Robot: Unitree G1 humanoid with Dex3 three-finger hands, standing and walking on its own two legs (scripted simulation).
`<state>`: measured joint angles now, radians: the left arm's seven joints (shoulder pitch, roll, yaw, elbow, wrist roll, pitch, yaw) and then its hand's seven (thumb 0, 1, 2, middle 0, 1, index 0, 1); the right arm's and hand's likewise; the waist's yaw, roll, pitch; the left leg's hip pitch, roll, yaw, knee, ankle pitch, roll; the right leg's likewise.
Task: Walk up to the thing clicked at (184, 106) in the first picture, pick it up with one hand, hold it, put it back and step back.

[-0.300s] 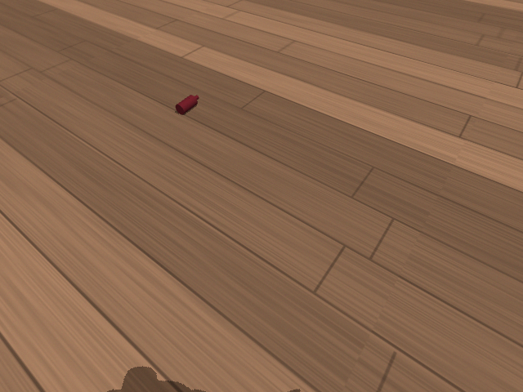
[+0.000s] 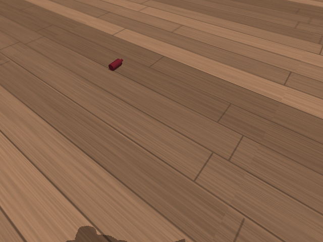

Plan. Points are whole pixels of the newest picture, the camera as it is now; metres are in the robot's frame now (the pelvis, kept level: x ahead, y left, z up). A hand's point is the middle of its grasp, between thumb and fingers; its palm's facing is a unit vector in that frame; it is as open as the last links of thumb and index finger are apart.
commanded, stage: stand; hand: left
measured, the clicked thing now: (116, 63) +1.93 +0.51 -0.74
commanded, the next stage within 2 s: walk up in 0.82 s
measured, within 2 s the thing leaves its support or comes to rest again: neither
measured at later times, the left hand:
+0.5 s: hand out of the picture +0.08 +0.25 -0.16, palm faces -0.02 -0.94 -0.34, open 7.4 cm
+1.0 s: hand out of the picture +0.09 +0.30 -0.14, palm faces +0.17 -0.93 -0.32, open 7.4 cm
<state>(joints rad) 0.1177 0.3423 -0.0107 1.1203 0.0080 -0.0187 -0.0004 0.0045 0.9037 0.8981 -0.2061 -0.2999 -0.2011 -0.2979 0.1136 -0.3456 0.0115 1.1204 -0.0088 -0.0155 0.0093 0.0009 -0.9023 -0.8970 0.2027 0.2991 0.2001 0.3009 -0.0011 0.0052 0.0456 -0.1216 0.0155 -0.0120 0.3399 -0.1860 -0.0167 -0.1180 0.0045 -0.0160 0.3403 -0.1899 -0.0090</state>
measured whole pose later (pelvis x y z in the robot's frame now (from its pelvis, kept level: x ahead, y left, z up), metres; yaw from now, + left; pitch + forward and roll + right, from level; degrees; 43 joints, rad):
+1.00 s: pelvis +0.03 +0.01 +0.00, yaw +9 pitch -1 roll +0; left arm 0.12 0.41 0.08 0.96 0.03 -0.06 -0.07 0.00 0.90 0.90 -0.21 -0.30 -0.21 -0.30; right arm 0.23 -0.41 -0.05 1.05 -0.02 0.00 0.10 0.00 -0.90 -0.90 0.20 0.30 0.20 0.30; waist 0.04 -0.06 0.04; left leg -0.45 0.06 0.06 0.84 -0.36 -0.01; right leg -0.06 -0.07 -0.17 0.34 -0.27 -0.03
